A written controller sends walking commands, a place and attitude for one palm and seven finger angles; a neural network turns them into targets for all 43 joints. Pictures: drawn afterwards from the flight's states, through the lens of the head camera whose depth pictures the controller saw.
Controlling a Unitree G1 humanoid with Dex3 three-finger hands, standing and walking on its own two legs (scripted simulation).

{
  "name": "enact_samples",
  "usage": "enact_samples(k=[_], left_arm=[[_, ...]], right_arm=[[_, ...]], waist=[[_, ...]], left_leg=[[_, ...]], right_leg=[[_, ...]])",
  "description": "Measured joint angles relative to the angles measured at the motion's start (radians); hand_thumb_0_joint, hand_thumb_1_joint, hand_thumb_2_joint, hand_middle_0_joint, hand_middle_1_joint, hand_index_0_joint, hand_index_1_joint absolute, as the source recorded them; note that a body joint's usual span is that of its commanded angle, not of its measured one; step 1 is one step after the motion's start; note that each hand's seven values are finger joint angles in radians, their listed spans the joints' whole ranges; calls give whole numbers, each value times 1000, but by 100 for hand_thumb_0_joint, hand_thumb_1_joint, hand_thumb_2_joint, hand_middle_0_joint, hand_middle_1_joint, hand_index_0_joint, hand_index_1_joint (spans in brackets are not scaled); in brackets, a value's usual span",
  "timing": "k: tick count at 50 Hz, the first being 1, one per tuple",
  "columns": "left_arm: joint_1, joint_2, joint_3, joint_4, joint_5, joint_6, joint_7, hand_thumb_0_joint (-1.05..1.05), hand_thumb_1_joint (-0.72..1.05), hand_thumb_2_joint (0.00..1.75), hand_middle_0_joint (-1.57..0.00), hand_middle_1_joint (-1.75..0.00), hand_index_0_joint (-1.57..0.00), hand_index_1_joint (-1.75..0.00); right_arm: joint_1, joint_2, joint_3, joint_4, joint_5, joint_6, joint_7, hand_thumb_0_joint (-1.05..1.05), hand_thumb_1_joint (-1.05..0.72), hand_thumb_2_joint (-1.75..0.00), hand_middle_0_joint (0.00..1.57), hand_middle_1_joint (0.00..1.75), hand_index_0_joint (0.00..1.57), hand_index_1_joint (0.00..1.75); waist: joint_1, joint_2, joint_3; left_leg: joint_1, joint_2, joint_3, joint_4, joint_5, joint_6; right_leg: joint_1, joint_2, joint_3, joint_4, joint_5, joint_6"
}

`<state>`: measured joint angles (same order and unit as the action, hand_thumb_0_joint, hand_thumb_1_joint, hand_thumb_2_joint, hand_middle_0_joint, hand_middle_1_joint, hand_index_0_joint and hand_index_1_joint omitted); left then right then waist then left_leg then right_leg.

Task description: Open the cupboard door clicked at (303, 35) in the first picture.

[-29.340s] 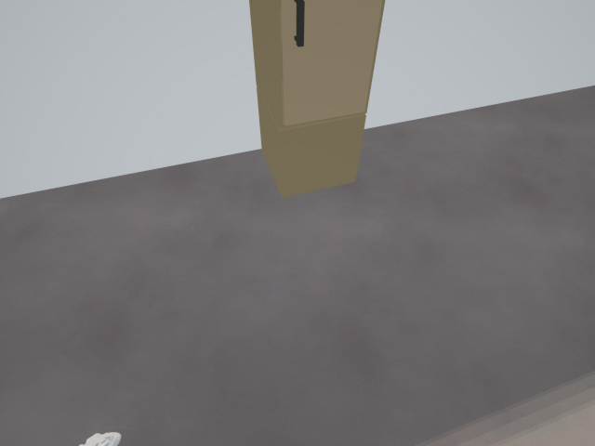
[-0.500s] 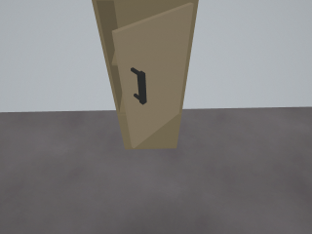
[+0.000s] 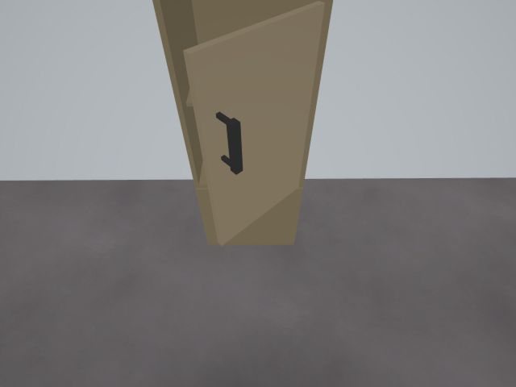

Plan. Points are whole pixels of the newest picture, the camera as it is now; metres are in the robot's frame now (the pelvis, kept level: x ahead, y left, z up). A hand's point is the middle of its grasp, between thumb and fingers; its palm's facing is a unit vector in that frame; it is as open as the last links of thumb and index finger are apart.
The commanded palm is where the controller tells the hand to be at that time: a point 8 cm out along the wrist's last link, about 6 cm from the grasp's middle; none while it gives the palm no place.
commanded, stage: walk to a spot facing it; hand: left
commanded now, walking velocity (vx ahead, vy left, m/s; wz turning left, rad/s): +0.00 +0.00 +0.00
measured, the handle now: (229, 143) +0.57 +0.10 +0.05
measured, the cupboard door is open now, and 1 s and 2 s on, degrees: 43 43 43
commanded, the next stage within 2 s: none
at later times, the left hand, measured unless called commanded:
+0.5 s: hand out of the picture +0.04 +0.19 -0.18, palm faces -0.09 -0.97 -0.24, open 7.4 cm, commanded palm none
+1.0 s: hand out of the picture +0.11 +0.16 -0.17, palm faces -0.34 -0.91 -0.24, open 7.4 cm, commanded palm none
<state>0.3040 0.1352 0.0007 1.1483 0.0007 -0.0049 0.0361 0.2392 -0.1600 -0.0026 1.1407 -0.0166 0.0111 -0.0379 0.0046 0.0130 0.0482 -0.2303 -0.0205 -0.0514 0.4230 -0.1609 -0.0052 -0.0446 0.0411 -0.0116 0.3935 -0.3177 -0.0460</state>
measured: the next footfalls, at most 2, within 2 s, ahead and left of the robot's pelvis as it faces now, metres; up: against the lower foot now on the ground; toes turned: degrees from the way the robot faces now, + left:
left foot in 1.02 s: +0.10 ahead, +0.10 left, +0.00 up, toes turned -28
right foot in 1.34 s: -0.04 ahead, -0.15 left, +0.00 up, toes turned -43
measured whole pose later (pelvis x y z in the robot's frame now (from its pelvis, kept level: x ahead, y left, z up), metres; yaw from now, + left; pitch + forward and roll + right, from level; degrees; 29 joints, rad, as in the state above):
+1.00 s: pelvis +0.00 -0.01 -0.01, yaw -26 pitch +1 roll +1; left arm 0.26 0.20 0.08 0.94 0.02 0.05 0.01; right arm 0.07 -0.20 -0.05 0.88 0.00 0.03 -0.03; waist 0.04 -0.03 0.08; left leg -0.33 0.00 -0.01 0.65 -0.36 -0.04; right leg -0.26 0.10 0.20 0.54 -0.29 -0.04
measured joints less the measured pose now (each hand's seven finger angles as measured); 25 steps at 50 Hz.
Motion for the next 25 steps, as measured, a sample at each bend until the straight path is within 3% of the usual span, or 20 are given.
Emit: enact_samples(k=[9, 22, 25], left_arm=[[-17, 5, 6, -15, 0, 2, 0, 0, 91, 90, -20, -30, -20, -30], [-32, 38, 64, -86, 12, 59, -25, 0, 91, 90, -20, -30, -20, -30], [-62, 54, 75, -115, 14, 68, -35, 1, 91, 90, -20, -30, -20, -30]], right_arm=[[-9, -2, -1, -2, -1, 2, -2, 1, -91, -90, 20, 30, 20, 30], [-22, -16, -48, -92, -7, 21, -15, 1, -91, -90, 20, 30, 20, 30], [-32, -28, -52, -120, -13, 14, -12, 1, -91, -90, 20, 30, 20, 30]], waist=[[3, -1, 2], [9, -14, 20], [19, -13, 36]], left_leg=[[0, 7, 5, 4, -7, -4], [-70, 62, 117, 140, -94, -4], [-76, 77, 162, 139, -91, -4]], right_leg=[[0, 5, 6, -3, -1, -3], [-134, 44, 111, 185, -60, -3], [-230, 17, 57, 358, -157, 10]])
